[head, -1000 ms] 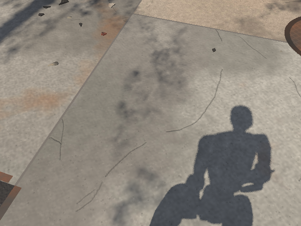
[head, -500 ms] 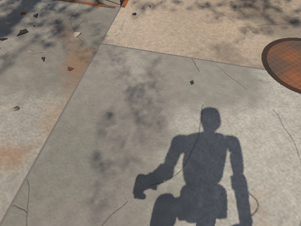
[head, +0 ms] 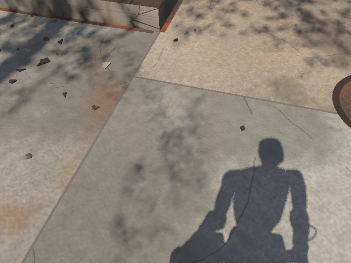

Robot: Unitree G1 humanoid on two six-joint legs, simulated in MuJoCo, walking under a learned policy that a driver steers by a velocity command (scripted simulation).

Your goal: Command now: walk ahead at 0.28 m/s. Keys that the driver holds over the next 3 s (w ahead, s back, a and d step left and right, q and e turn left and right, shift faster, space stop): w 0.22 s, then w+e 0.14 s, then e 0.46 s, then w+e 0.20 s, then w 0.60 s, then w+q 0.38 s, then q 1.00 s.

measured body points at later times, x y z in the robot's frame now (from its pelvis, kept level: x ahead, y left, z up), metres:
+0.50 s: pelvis +0.13 +0.01 -0.01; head +0.16 +0.02 +0.44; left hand +0.28 +0.22 -0.15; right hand +0.02 -0.21 -0.15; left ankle +0.00 +0.11 -0.74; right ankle +0.26 -0.11 -0.71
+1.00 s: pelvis +0.23 -0.03 +0.00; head +0.24 -0.05 +0.45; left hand +0.38 +0.21 -0.12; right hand +0.26 -0.31 -0.13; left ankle +0.32 +0.12 -0.69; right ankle +0.27 -0.09 -0.74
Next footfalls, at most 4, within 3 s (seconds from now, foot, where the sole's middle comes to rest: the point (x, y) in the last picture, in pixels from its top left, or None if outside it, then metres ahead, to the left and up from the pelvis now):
0.16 left None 0.04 0.12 -0.78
0.58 right None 0.31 -0.10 -0.78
1.18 left None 0.36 0.07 -0.78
1.60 right None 0.48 -0.26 -0.78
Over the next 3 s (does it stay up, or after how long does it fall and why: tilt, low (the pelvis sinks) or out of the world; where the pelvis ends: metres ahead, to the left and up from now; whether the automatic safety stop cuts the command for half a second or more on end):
stays up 0.79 -0.33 0.00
